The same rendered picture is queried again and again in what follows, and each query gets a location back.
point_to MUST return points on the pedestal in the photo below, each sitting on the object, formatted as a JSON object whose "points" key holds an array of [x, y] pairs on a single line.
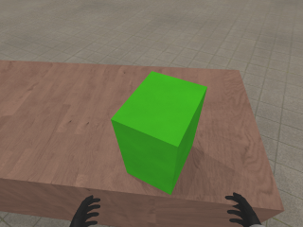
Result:
{"points": [[58, 147]]}

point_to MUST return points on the carton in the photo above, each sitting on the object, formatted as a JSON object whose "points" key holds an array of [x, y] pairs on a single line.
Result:
{"points": [[156, 126]]}

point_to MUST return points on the right robot hand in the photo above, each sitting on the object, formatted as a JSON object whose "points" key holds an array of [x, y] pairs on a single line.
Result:
{"points": [[246, 212]]}

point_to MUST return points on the left robot hand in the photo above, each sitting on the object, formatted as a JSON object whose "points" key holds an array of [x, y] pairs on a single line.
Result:
{"points": [[81, 215]]}

